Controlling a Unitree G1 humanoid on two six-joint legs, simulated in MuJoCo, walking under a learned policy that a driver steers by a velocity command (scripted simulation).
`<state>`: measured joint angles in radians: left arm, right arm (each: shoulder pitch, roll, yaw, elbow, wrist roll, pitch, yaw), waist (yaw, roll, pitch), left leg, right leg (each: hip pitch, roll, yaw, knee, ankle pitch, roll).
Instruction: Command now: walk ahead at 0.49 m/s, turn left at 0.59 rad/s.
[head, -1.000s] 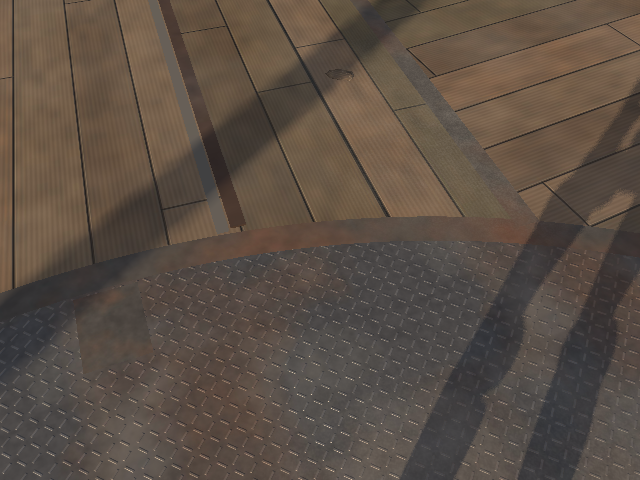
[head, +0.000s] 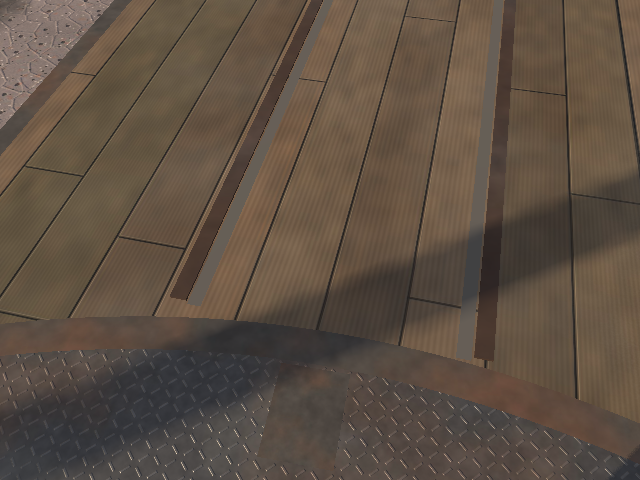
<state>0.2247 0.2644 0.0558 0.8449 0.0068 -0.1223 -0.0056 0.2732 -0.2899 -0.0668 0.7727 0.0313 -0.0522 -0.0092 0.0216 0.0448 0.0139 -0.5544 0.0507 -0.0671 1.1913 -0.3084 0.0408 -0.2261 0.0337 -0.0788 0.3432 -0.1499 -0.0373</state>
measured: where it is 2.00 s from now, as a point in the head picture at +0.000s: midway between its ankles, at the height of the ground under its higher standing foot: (354, 435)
